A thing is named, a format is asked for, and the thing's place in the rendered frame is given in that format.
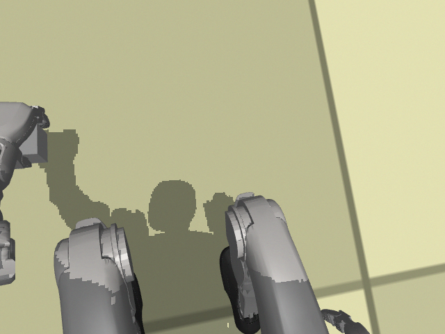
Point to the right robot hand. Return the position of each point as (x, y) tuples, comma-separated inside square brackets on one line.
[(343, 322)]

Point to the left robot arm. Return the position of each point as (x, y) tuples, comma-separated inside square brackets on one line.
[(8, 159)]

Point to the cube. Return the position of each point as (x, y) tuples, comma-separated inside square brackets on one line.
[(35, 146)]

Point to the left robot hand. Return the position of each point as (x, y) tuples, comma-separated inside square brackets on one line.
[(17, 122)]

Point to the right robot foot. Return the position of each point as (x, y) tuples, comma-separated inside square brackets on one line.
[(245, 325)]

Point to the left robot foot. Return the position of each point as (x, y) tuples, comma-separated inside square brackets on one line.
[(138, 304)]

